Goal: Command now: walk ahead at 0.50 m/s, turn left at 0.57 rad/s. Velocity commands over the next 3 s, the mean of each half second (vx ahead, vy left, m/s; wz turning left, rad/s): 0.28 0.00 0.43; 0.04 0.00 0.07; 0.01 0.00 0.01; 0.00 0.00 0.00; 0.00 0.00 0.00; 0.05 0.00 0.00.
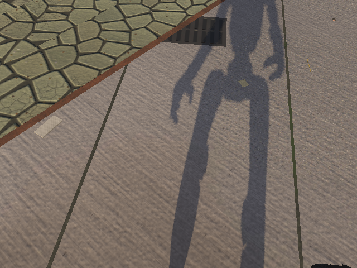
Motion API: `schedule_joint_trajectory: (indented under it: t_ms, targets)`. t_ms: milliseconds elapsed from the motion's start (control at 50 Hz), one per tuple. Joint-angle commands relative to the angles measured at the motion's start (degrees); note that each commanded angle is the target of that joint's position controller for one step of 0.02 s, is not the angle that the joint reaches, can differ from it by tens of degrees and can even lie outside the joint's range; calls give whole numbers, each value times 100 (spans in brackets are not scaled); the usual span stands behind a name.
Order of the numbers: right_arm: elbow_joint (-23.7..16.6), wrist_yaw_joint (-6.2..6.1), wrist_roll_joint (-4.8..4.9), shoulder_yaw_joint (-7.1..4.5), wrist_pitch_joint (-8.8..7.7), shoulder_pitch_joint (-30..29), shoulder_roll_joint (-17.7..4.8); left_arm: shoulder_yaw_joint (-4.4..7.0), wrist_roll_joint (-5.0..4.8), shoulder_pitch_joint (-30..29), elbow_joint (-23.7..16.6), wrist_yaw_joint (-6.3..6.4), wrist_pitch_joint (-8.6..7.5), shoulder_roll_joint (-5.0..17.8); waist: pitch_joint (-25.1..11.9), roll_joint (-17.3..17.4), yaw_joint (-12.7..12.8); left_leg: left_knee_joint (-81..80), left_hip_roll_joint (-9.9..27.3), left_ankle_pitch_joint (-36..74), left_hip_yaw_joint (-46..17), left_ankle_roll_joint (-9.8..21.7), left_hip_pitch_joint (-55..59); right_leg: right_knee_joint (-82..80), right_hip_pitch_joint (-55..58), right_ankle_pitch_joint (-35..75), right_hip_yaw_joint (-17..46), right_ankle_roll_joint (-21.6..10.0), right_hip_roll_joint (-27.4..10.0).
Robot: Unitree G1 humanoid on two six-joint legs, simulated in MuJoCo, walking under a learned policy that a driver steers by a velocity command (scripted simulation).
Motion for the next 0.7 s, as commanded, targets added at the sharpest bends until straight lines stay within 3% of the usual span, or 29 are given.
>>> schedule_joint_trajectory:
  t_ms: [20, 40, 60, 80, 100, 120, 140, 180, 220, 280, 360, 440, 460, 480, 500, 520, 540, 580, 620, 660, 700]
  targets:
    - [222, -197, 44, -671, 41, 2267, -1700, 61, 188, -258, -528, 32, -31, 677, -1271, 680, -1218, -421, 430, 147, -1387, 749, 3725, 3932, -2348, 2908, 197, -414, -587]
    - [-1, -162, 16, -653, -62, 1883, -2083, -131, 204, 37, -873, -17, -243, 104, -1979, 1587, -567, -1592, 1609, -1276, -4950, 1909, 5056, 5613, -4474, -934, 1349, -153, 671]
    - [-53, -98, -22, -491, -156, 1983, -1527, -33, -48, -649, -951, -92, -454, 671, -1985, 696, -994, -2100, 1668, -1437, -5019, 1675, 5048, 5933, -5091, -693, 2262, -302, 426]
    - [-18, -96, -43, -408, -233, 1811, -1227, -22, -170, -919, -1056, -127, -546, 732, -1299, 563, -914, -2011, 1507, -1062, -4146, 1429, 4541, 5689, -5410, -190, 2185, -473, 175]
    - [-116, -97, -35, -344, -272, 1351, -1044, -24, -48, -916, -973, -71, -569, 689, -830, 27, -632, -1912, 1246, 50, -3382, 1191, 3624, 5190, -5051, 254, 2194, -501, -78]
    - [-210, -114, -64, -268, -266, 921, -803, 32, 143, -936, -877, -3, -509, 744, -562, -148, -414, -1897, 948, 1204, -2661, 923, 2877, 4711, -4555, 519, 2153, -496, -251]
    - [-320, -154, -149, -260, -264, 766, -845, 64, 167, -749, -895, -6, -419, 788, -600, 161, -205, -1887, 950, 2237, -2456, 1006, 2394, 4613, -4118, 579, 2194, -409, -291]
    - [-335, -219, -127, -290, -263, 778, -936, 67, 225, -633, -914, 6, -265, 691, -611, 25, -102, -1843, 768, 3479, -1969, 1015, 1943, 4184, -3791, 661, 2087, -208, -199]
    - [-308, -319, -97, -331, -229, 892, -1073, 13, 247, -821, -992, 31, -177, 499, -605, 6, -116, -1788, 557, 3925, -1598, 904, 1803, 3512, -3840, 1151, 1941, -82, -4]
    - [-249, -435, -41, -297, -109, 1041, -974, -86, 218, -1233, -1095, -24, -146, 308, -731, 282, -315, -1657, 284, 3690, -1233, 564, 1817, 2218, -3580, 2271, 1870, -67, 186]
    - [-122, -507, -94, -238, -22, 1250, -899, -111, 181, -1697, -1206, -159, -179, 377, -734, 439, -589, -1504, 419, 2928, -1455, 382, 2089, 1259, -3271, 3036, 1915, -155, 330]
    - [-37, -494, -115, -161, -23, 1135, -775, -40, 269, -1508, -1172, -209, -276, 609, -629, 461, -438, -812, 629, 2853, -1920, 346, 2549, 585, -3063, 2495, 1957, -494, 351]
    - [-26, -490, -97, -128, -29, 1054, -720, -36, 313, -1259, -1096, -204, -322, 606, -684, 385, -250, -478, 430, 2813, -1849, 190, 2489, 50, -2534, 3248, 1904, -636, 344]
    - [-83, -481, -180, -89, -67, 1153, -613, -7, 407, -1068, -1086, -167, -359, 830, -1030, 71, -270, 53, 43, 2298, -1711, -46, 2189, 150, -1606, 5295, 2354, -873, -141]
    - [-24, -469, -227, -48, -110, 1820, -490, 13, 479, -949, -1106, -134, -322, 1039, -1589, -780, -548, 971, -420, 363, -1542, -370, 1302, 614, -239, 7154, 3150, -1653, -1040]
    - [65, -468, -174, -20, -70, 1949, -559, -89, 405, -708, -1008, -127, -216, 538, -2060, -1401, -341, 1782, -652, -2524, -1315, -687, 738, 435, 198, 6954, 4010, -2333, -1690]
    - [26, -458, -124, -90, 45, 1618, -877, -201, 245, -678, -957, -157, -147, 249, -1806, -1065, -244, 2193, -492, -3317, -1319, -833, 461, 133, -126, 5524, 4315, -2321, -1724]
    - [21, -497, -91, -127, 319, 1235, -827, -217, 192, -1106, -984, -177, -19, 356, -1085, -642, -322, 2458, -246, -2876, -1176, -1014, 286, -305, -1036, 3105, 4030, -1913, -1367]
    - [114, -505, -94, -98, 455, 1304, -630, -183, 254, -1647, -1051, -172, 89, 495, -631, -863, -529, 1498, -68, -2394, -963, -1043, 809, -715, -2030, 1600, 3482, -1532, -913]
    - [286, -495, -125, -39, 409, 1390, -405, -162, 274, -1699, -1004, -146, 178, 505, -627, -1027, -505, 554, -171, -1700, -657, -979, 1494, -755, -2385, 1356, 2964, -1395, -569]
    - [482, -463, -158, -58, 354, 1566, -382, -173, 196, -1583, -902, -104, 210, 483, -803, -927, -573, -390, -276, -600, -434, -832, 2114, -615, -2432, 887, 2720, -1297, -461]
Next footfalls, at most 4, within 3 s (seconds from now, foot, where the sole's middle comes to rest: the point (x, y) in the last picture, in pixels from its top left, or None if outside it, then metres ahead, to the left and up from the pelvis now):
0.46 right None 0.40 -0.06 -0.76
0.74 left None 0.25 0.17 -0.76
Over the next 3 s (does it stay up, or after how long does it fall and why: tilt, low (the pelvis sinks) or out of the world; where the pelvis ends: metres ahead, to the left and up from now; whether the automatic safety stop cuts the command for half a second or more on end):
stays up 0.32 0.06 0.01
